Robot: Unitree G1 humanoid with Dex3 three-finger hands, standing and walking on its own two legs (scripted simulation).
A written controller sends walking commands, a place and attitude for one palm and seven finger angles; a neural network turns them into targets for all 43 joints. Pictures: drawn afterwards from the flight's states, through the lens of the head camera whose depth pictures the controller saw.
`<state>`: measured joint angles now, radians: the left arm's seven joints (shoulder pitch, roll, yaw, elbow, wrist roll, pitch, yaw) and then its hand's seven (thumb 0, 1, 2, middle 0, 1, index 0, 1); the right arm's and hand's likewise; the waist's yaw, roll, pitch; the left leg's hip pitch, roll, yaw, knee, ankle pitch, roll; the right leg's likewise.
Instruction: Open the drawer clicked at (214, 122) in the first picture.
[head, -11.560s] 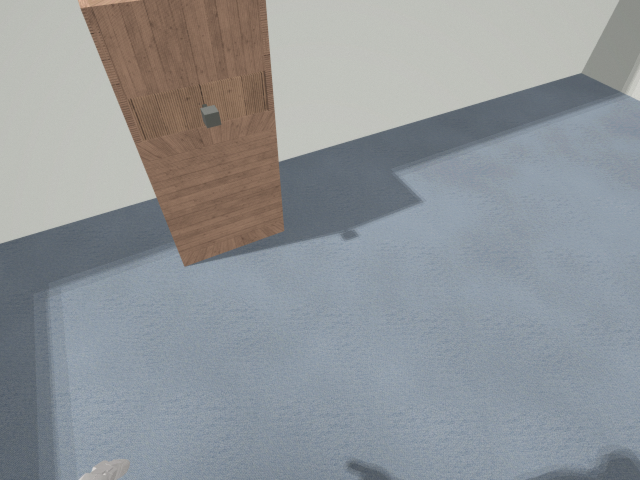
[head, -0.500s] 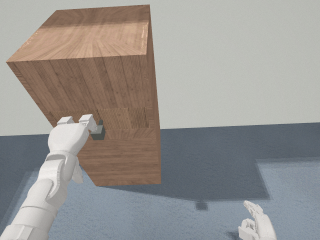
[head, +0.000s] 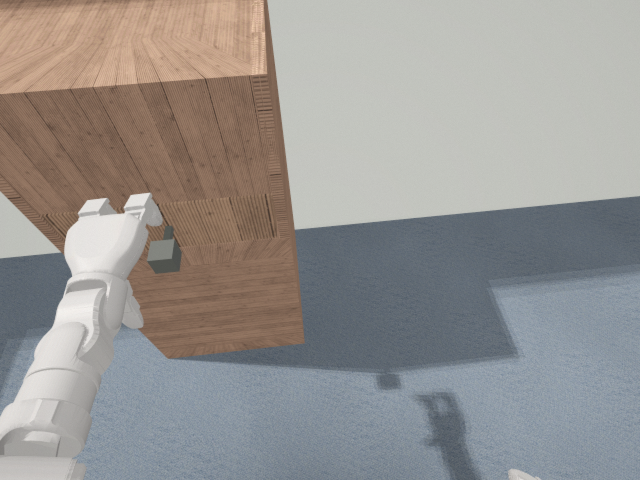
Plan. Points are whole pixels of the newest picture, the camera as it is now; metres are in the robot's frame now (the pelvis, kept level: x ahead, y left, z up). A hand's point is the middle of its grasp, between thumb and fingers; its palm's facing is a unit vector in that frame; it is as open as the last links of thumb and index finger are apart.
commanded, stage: move the hooked fingers above the handle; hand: left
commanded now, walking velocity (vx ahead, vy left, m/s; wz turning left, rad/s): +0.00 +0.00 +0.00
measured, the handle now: (166, 246) +0.49 +0.31 -0.10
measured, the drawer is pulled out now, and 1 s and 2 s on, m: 0.00 0.00 0.00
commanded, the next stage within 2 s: none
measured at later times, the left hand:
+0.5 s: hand (125, 258) +0.41 +0.31 +0.00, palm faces -0.04 +0.03 -1.00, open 13.8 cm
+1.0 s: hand (130, 247) +0.45 +0.33 -0.04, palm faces -0.08 +0.01 -1.00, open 13.6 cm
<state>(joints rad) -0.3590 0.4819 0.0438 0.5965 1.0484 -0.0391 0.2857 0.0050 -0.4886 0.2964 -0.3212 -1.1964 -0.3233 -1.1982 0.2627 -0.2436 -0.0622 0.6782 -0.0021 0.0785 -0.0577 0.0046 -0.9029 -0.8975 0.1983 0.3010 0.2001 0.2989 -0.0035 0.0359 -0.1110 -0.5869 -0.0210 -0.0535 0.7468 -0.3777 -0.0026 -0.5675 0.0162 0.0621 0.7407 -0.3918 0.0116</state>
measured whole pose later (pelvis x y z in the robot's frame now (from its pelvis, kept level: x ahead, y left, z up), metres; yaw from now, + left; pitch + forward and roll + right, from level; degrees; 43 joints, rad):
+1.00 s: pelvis -0.03 +0.01 -0.05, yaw -2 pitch +26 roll -3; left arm -0.80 0.72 0.16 1.14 1.12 -0.09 0.33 0.01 -0.49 0.30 -0.33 -1.20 -0.34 -1.23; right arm 0.34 -0.28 -0.01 0.72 -0.03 0.12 -0.04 0.00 -0.90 -0.90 0.20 0.30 0.20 0.30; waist -0.14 0.04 -0.15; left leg -1.06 0.00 -0.06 1.05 -0.44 0.00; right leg -1.02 0.06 0.05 0.99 -0.42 0.03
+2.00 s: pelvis -0.03 +0.02 -0.05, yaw -2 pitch +25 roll -3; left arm -0.75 0.70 0.19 1.10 1.13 -0.10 0.38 0.01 -0.49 0.30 -0.34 -1.21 -0.34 -1.21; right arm 0.31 -0.27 -0.01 0.70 -0.04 0.14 -0.02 0.00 -0.90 -0.90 0.20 0.30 0.20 0.30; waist -0.13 0.04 -0.15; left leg -1.03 0.00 -0.06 1.06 -0.46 0.01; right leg -0.99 0.05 0.05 0.98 -0.43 0.04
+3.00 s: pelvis -0.04 +0.02 -0.06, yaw -2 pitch +27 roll -4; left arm -0.84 0.75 0.16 1.13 1.12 -0.10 0.36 0.01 -0.49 0.30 -0.33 -1.21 -0.34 -1.21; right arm 0.30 -0.27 0.00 0.69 -0.03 0.10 -0.03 0.00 -0.90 -0.90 0.20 0.30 0.20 0.30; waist -0.14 0.04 -0.14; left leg -1.14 -0.01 -0.08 1.13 -0.46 0.01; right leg -1.08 0.05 0.03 1.04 -0.44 0.04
